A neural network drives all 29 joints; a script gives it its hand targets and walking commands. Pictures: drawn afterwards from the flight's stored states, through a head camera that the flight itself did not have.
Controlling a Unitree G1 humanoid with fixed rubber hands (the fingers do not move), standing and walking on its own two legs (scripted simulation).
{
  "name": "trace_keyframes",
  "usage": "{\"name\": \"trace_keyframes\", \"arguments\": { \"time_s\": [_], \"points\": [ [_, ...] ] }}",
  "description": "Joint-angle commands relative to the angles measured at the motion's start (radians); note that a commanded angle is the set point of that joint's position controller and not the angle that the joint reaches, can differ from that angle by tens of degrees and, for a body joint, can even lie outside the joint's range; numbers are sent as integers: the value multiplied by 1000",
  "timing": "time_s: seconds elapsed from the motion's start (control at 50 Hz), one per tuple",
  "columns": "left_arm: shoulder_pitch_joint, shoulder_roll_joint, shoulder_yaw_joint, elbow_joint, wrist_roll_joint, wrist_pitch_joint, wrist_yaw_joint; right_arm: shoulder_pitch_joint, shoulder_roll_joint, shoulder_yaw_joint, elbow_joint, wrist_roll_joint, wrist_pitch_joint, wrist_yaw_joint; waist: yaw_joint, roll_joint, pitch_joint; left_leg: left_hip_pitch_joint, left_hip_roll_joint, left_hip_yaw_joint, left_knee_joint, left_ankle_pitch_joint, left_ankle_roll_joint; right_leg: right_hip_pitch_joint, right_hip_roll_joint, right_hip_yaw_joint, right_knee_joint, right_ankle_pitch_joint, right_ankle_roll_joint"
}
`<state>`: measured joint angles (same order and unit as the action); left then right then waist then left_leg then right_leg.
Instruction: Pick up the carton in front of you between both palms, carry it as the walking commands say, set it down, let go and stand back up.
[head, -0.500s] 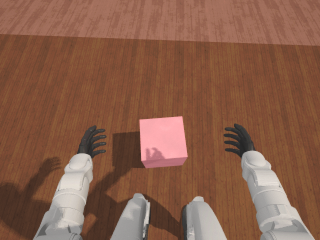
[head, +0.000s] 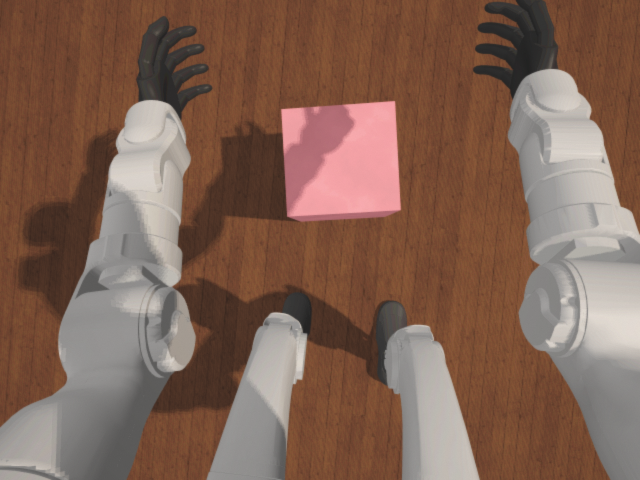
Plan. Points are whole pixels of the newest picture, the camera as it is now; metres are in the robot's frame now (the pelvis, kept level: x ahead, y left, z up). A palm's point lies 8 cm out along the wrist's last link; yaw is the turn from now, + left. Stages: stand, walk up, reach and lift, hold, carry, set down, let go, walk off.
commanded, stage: reach and lift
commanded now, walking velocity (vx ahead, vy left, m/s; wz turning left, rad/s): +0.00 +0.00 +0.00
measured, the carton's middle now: (340, 170) +0.51 +0.04 -0.53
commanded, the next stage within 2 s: none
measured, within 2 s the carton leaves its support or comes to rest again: leaves its support in 1.72 s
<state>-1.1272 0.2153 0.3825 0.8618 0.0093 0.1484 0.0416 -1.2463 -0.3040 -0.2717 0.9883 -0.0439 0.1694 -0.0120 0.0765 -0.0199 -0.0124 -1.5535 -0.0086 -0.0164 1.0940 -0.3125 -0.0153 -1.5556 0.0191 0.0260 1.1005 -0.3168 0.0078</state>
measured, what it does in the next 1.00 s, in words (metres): lowers itself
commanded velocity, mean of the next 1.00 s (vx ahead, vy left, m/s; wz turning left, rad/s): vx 0.00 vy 0.00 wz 0.00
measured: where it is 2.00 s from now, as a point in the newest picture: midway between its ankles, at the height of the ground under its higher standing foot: (341, 353)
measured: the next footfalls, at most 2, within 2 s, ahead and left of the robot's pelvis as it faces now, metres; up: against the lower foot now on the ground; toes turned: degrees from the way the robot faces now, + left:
none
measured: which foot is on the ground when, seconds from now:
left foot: down 0.00-1.00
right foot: down 0.00-1.00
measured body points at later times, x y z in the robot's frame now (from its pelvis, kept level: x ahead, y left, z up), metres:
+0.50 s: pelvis -0.02 +0.00 -0.18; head +0.33 +0.00 +0.09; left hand +0.49 +0.23 -0.34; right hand +0.54 -0.16 -0.34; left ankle +0.07 +0.13 -0.61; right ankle +0.07 -0.12 -0.61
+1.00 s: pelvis -0.03 +0.00 -0.28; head +0.34 +0.01 -0.05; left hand +0.50 +0.22 -0.47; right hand +0.54 -0.14 -0.47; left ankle +0.07 +0.12 -0.62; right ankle +0.07 -0.12 -0.62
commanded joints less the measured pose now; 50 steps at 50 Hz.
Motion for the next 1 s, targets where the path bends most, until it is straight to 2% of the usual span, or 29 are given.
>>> {"name": "trace_keyframes", "arguments": {
  "time_s": [0.0, 0.08, 0.16, 0.24, 0.32, 0.38, 0.5, 0.56, 0.64, 0.76, 0.8, 0.84, 0.98],
  "points": [
    [-140, 85, 43, -92, 32, -41, -14, -188, -69, -39, -86, -38, -38, 8, 24, -53, -1044, 444, -58, 59, -33, 418, -41, 589, 55, -15, -12, 396, 24],
    [-108, 50, 70, -84, 59, -73, -24, -139, -28, -71, -83, -70, -70, 7, 14, -47, -987, 327, -51, 47, 50, 472, -47, 440, 51, -8, 69, 446, 28],
    [-71, 38, 72, -53, 64, -92, -21, -89, -11, -67, -68, -70, -90, -6, 8, -37, -959, 212, -51, 44, 176, 455, -54, 258, 52, -10, 193, 405, 34],
    [-94, 61, 46, -54, 31, -106, -2, -116, -38, -26, -91, -30, -105, -28, 13, -39, -1009, 134, -53, 43, 322, 433, -61, 134, 57, -19, 337, 361, 39],
    [-158, 124, -21, -83, -47, -107, 26, -193, -92, 55, -140, 49, -104, -57, 16, -58, -1156, 98, -54, 57, 461, 408, -68, 150, 59, -34, 488, 348, 42],
    [-215, 172, -75, -90, -110, -95, 44, -251, -126, 110, -157, 113, -90, -76, 19, -74, -1215, 64, -52, 74, 549, 342, -66, 161, 55, -44, 581, 297, 44],
    [-365, 221, -133, -53, -179, -64, 65, -396, -172, 167, -121, 186, -60, -92, 26, -75, -1147, -36, -33, 94, 669, 122, -57, 90, 39, -54, 691, 81, 40],
    [-434, 236, -145, -1, -191, -53, 70, -458, -194, 178, -59, 202, -50, -96, 25, -63, -1074, -72, -23, 94, 714, 34, -53, 31, 29, -56, 734, -14, 37],
    [-502, 244, -157, 87, -193, -61, 70, -513, -208, 186, 40, 210, -59, -92, 19, -47, -959, -125, -12, 88, 774, -26, -49, -44, 16, -49, 790, -73, 33],
    [-565, 259, -181, 177, -200, -98, 68, -562, -226, 209, 121, 228, -99, -81, 16, -28, -865, -139, -4, 67, 866, 23, -46, -122, 6, -34, 883, -34, 31],
    [-595, 268, -180, 161, -207, -111, 72, -589, -234, 225, 107, 234, -113, -82, 26, -40, -873, -158, -8, 64, 886, 54, -45, -107, 2, -30, 910, -5, 28],
    [-604, 279, -186, 155, -220, -123, 73, -608, -229, 233, 78, 233, -123, -86, 17, -70, -880, -142, -9, 53, 908, 99, -38, -109, 6, -34, 933, 40, 33],
    [-534, 278, -219, 189, -233, -145, 72, -530, -168, 269, 35, 277, -137, -102, 40, -64, -944, -89, -16, 59, 959, 226, -29, -56, 26, -37, 978, 157, 42]
  ]
}}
